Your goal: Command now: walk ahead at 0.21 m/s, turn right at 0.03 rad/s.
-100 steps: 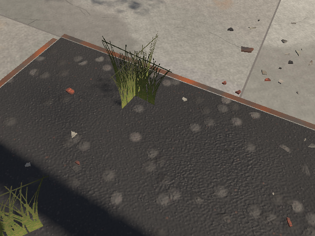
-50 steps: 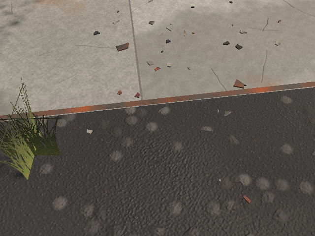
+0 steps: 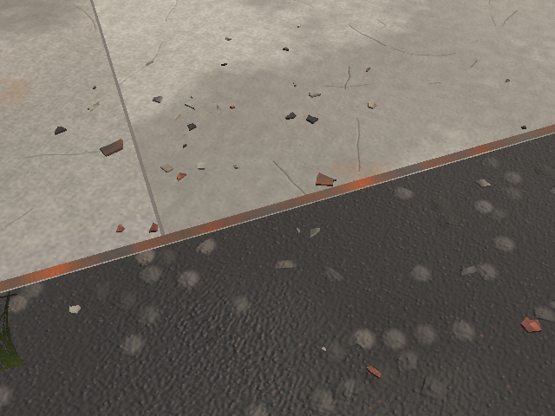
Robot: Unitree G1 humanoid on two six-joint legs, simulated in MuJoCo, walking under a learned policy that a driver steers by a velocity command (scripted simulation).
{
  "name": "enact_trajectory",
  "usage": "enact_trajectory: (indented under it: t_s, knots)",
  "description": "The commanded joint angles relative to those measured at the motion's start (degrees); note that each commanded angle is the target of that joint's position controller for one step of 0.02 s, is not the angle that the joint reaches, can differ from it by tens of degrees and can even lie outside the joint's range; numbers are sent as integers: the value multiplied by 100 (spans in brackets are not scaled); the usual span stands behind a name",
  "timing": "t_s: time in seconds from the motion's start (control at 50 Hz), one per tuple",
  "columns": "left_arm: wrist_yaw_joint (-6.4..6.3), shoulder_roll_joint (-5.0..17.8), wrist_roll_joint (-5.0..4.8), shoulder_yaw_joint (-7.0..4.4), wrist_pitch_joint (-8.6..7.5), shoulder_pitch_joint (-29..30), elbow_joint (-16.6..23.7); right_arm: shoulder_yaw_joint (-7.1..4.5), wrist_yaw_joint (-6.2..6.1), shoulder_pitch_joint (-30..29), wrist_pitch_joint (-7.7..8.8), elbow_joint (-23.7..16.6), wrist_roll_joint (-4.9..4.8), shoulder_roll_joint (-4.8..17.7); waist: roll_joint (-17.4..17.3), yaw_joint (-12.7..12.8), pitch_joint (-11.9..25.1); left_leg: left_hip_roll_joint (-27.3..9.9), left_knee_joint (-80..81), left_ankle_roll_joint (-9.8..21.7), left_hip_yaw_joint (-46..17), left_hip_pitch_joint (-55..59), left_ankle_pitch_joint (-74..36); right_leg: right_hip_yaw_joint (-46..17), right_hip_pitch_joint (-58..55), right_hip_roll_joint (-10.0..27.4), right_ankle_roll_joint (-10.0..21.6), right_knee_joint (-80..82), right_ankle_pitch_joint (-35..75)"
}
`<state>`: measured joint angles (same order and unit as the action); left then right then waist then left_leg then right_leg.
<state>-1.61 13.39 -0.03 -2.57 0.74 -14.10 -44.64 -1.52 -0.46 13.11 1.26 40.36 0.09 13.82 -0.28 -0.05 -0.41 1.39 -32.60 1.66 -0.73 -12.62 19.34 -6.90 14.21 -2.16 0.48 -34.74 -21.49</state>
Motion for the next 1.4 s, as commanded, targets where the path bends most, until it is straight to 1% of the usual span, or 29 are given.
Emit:
enact_trajectory:
  t_s: [0.02,0.06,0.12,0.14,0.16,0.18,0.24,0.28,0.38,0.48,0.54,0.56,0.58,0.6,0.62,0.66,0.68,0.76,0.9,1.02,1.06,1.1,1.12,1.14,1.16,1.18,1.22,1.3,1.4]
  knots:
    - [32,427,-85,-117,-314,311,485,-268,-61,314,146,-212,-81,978,-821,-113,-602,-1445,1878,990,-2213,37,2807,518,1260,-38,146,-385,-569]
    - [106,462,-126,-124,-475,445,540,-305,-69,344,159,-159,-110,1109,-888,-103,-773,-1822,2082,1215,-2663,-162,2509,560,1185,200,213,-445,-310]
    - [216,552,-122,-204,-589,-570,96,-224,-23,-277,108,-334,-139,879,-729,460,-418,-1019,1370,639,-1345,-1205,1259,539,-1001,141,411,733,389]
    - [208,926,-103,-318,-614,-1174,-65,-109,-24,-598,162,-528,-114,503,144,675,-310,-364,28,220,-465,-1810,587,-713,-1542,783,723,1336,-349]
    - [264,1489,-99,-464,-640,-1619,-131,-102,-52,-647,285,-749,-139,470,1511,737,-186,147,-1649,-94,148,-2730,564,-2720,-2197,1850,1415,2102,-544]
    - [268,1239,-27,-377,-673,-1620,-79,-204,-66,-622,371,-754,-216,814,1268,727,-285,44,-2780,-95,-316,-3519,1404,-3368,-2412,2255,1800,2242,-69]
    - [229,839,-18,-224,-659,-1222,25,-205,67,-489,462,-608,-183,739,393,440,-338,-508,-3318,147,-378,-4162,256,-2035,-2596,1911,1428,2181,753]
    - [213,587,-2,-110,-556,-1140,15,-186,196,-635,450,-641,-130,610,522,360,-342,-651,-2839,64,-171,-3763,-296,-1234,-2193,1568,1188,2385,1644]
    - [70,970,-51,-147,-467,-1172,-34,-5,352,-1424,457,-882,-112,244,520,513,-538,-410,-719,-236,311,-2502,-1603,-157,-1071,1157,1045,2727,2132]
    - [85,1189,-147,-220,-488,-1253,-213,-135,345,-1558,460,-971,-172,669,634,300,-621,-291,92,59,139,-1815,-1914,-108,-1358,1581,866,2590,2673]
    - [81,1264,-71,-248,-396,-1134,-197,-373,233,-153,405,-603,-134,1074,627,-525,434,102,179,467,461,164,-1630,314,-1379,1276,563,644,5249]
    - [58,1112,28,-178,-384,-1129,-85,-455,161,852,359,-388,-113,1289,339,-946,1148,-551,-67,719,-243,1847,-1504,382,-292,1067,391,-866,4202]
    - [96,203,21,77,-466,-1946,60,-555,175,1286,360,-262,29,1937,-1535,-500,2154,-2174,609,1668,-3211,3696,-30,486,1706,-28,-15,-3306,210]
    - [140,638,-120,2,-591,-1815,-84,-429,198,1288,359,-223,-33,1376,-1475,-632,2325,-2324,1724,1746,-4687,3545,1111,-230,2355,-68,12,-4127,-964]
    - [169,1070,-294,-133,-644,-1088,111,-346,180,772,369,-229,-68,1132,-1004,-567,1110,-2171,1809,1453,-3813,2675,1140,-68,2894,275,73,-4334,-585]
    - [133,988,-171,-114,-683,-432,268,-280,203,140,389,-243,6,913,-167,-233,246,-1696,1954,1235,-2403,1052,-228,181,2546,767,122,-3747,284]
    - [127,934,-111,-135,-634,-537,233,-247,217,-23,430,-245,82,791,-318,-13,203,-1480,2100,1177,-1975,590,-680,119,2171,948,130,-3497,544]
    - [95,676,-35,-86,-435,-539,210,-271,231,-17,572,-28,-5,820,-332,188,-18,-1324,2593,1345,-1232,-68,-1297,233,2031,1072,-42,-2820,948]
    - [210,504,-26,22,-592,1007,648,-326,97,637,460,335,-95,1149,-139,-347,-367,-1099,2696,1076,-451,275,-1713,539,2108,835,-163,-288,2920]
    - [413,637,-88,10,-671,1726,1011,-350,56,1127,248,678,-129,1253,-245,-479,-421,-1564,2081,955,-608,1561,-2293,543,2297,619,111,554,2203]
    - [432,801,-82,-56,-685,1373,953,-374,30,1033,186,694,-125,1348,-409,-223,-152,-1567,1567,829,-574,1785,-3465,705,1660,414,285,695,1729]
    - [348,1283,-46,-296,-684,-205,530,-284,2,893,144,613,-65,1197,-321,568,969,-1074,-383,524,-150,1050,-4302,707,-805,441,685,721,1950]
    - [295,1888,85,-437,-657,-1053,422,-96,26,1321,235,382,19,666,685,604,2009,-405,-2592,143,160,-1066,-2280,-1451,-3243,1958,1455,543,1790]
    - [306,1663,-21,-399,-615,-1267,302,-21,58,1518,352,479,-47,472,1538,578,2515,247,-3869,-29,-330,-2440,1263,-3469,-4003,2580,1993,1406,909]
    - [297,1253,-61,-261,-592,-973,347,-180,98,1029,447,385,-196,1101,1006,666,1706,-130,-4310,41,-688,-3058,1172,-2967,-3454,2378,1702,1630,429]
    - [276,1094,-47,-205,-573,-587,407,-194,119,533,497,232,-271,1149,712,550,1011,-427,-4185,88,-492,-3157,672,-2118,-2647,2145,1495,1743,648]
    - [304,814,25,-115,-601,-13,452,-220,94,276,449,205,-105,1034,346,183,286,-827,-3435,16,-372,-2715,-77,-1180,-1279,1671,1306,2156,1518]
    - [310,930,27,-170,-734,124,306,-154,78,513,221,300,-95,678,434,-136,64,-949,-2915,-225,-315,-2317,-638,-308,-455,1508,1403,2705,2297]
    - [211,1093,60,-210,-734,-68,63,-119,131,-343,245,74,-107,569,337,149,-215,-800,-1217,-232,-296,-2406,-2236,692,-553,1304,1105,2899,2470]
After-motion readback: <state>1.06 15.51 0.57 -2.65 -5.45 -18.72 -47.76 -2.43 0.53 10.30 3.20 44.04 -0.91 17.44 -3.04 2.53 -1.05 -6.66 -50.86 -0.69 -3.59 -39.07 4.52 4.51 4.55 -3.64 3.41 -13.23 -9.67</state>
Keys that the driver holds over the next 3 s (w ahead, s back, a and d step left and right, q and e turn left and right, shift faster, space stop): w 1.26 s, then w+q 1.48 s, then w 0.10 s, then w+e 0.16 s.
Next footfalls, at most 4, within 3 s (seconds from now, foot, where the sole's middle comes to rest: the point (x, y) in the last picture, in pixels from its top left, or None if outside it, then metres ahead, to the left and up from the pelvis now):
0.56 left None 0.40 0.12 -0.77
1.10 right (335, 354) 0.70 -0.11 -0.77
1.64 left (239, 266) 0.98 0.15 -0.77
2.12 right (276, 188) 1.30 0.05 -0.77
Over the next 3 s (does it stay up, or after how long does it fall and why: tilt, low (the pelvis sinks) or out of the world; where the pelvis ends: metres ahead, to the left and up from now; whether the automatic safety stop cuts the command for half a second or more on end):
stays up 1.44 0.40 0.02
